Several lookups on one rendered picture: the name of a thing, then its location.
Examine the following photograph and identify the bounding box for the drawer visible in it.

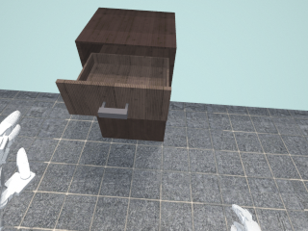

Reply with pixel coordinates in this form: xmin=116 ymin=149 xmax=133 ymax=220
xmin=55 ymin=52 xmax=172 ymax=121

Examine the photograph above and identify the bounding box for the cabinet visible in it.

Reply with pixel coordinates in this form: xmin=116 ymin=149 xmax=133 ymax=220
xmin=75 ymin=7 xmax=177 ymax=141

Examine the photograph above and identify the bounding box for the robot left hand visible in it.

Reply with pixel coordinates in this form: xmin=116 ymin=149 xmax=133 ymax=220
xmin=0 ymin=110 xmax=36 ymax=212

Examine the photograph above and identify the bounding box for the handle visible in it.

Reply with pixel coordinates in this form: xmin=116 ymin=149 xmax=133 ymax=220
xmin=97 ymin=101 xmax=129 ymax=119

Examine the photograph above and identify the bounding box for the robot right hand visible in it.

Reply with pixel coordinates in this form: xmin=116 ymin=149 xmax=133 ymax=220
xmin=230 ymin=204 xmax=261 ymax=231

